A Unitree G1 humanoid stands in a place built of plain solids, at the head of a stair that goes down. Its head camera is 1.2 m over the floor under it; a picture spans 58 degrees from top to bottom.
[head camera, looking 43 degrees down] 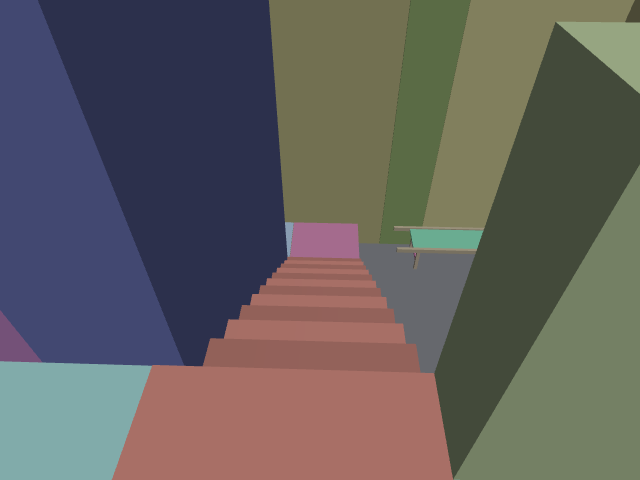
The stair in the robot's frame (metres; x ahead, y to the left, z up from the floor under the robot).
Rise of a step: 0.18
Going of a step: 0.23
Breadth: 0.87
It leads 2 degrees to the right of straight ahead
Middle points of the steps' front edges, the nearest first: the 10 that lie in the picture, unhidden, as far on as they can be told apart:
0.70 0.08 0.00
0.93 0.08 -0.18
1.15 0.07 -0.36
1.38 0.06 -0.55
1.60 0.06 -0.73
1.83 0.05 -0.91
2.05 0.04 -1.10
2.28 0.03 -1.28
2.50 0.03 -1.46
2.73 0.02 -1.65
